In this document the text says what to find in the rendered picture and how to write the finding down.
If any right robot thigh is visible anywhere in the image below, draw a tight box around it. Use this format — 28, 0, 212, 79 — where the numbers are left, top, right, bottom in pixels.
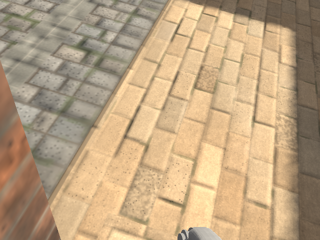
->
177, 227, 222, 240

